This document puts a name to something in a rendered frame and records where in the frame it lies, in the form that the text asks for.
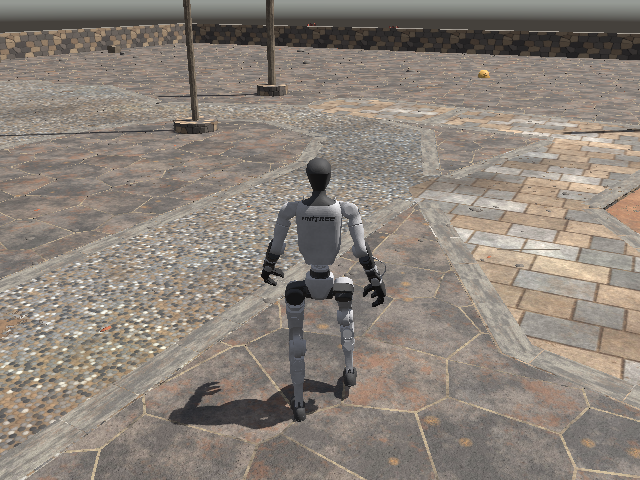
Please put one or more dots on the robot left forearm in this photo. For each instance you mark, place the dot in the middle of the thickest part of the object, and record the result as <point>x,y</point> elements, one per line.
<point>270,259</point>

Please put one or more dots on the robot right forearm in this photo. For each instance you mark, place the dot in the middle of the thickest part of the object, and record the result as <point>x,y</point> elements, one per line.
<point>370,267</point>

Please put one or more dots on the robot right hand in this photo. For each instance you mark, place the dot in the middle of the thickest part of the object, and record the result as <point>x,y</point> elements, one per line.
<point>379,291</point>

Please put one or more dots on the robot torso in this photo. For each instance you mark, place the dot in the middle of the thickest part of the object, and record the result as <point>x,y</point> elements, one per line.
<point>319,240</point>

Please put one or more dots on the robot left hand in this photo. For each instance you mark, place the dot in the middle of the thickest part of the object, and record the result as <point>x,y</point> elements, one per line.
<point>267,279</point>

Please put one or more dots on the right robot upper arm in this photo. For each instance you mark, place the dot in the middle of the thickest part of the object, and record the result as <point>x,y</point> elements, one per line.
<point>351,212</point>

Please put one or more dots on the left robot upper arm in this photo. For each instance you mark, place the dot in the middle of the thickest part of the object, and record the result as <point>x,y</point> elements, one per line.
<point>287,211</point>

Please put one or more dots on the left robot thigh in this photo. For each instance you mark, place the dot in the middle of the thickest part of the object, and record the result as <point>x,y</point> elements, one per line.
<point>295,294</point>

